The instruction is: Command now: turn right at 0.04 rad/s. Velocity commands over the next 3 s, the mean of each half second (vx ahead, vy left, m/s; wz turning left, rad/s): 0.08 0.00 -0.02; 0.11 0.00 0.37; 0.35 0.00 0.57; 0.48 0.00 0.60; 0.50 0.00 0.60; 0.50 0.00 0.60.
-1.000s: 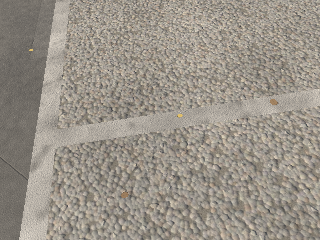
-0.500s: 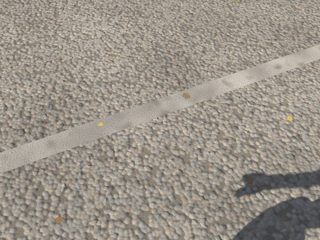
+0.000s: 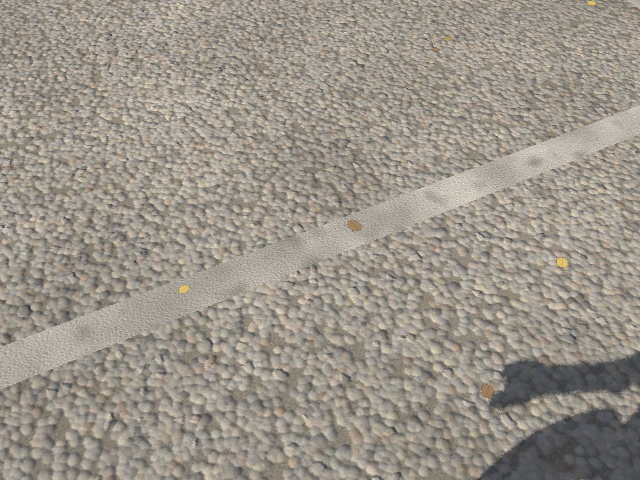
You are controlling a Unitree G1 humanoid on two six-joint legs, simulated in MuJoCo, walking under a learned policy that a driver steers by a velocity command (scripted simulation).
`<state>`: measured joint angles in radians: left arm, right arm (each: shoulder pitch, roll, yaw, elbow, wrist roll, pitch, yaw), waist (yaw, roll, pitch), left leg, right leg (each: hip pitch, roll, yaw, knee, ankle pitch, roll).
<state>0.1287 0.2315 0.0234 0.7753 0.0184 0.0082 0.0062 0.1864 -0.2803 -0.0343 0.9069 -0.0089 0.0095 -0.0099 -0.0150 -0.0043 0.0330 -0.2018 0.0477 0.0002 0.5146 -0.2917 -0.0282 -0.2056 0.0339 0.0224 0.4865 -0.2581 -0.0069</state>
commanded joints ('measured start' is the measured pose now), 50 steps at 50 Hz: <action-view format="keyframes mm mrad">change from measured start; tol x32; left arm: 1 -20 132 40 -36 -6 0 16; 28 353 248 87 242 -9 -94 0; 50 12 201 72 40 -37 -52 24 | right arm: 1 -44 -118 -19 -38 -4 -28 0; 50 -57 -139 -73 -179 41 -47 21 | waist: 1 14 79 -23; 50 1 25 -97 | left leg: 1 -43 41 -56 -129 137 34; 14 23 11 -28 -110 189 37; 21 -13 224 -381 -308 -556 229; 26 -244 63 -140 -51 -36 115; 30 -469 -61 -137 655 -304 20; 43 -143 -64 96 103 96 84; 46 339 208 -377 -33 860 307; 50 113 193 -506 -298 -205 317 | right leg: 1 47 -60 56 -53 129 -22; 14 47 -62 42 -68 209 -2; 19 -165 -10 -10 44 -347 -40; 26 193 -88 60 -106 -5 -86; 30 350 -385 275 -112 786 -230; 43 154 -291 -121 8 822 -120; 45 -2 -195 -169 336 603 -30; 46 -284 -30 -180 685 -318 47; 47 -356 49 51 876 -480 50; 50 -456 -85 76 721 -233 9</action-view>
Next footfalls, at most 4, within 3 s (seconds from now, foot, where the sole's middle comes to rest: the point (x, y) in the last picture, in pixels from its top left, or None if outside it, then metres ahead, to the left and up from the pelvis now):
0.90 left None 0.24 0.11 -0.77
1.36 right None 0.38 -0.07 -0.77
1.86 left None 0.47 0.33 -0.77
2.34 right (136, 355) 0.81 0.44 -0.77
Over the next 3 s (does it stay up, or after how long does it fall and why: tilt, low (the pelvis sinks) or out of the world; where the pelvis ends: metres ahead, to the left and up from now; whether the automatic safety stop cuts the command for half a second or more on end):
stays up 0.69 0.69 0.00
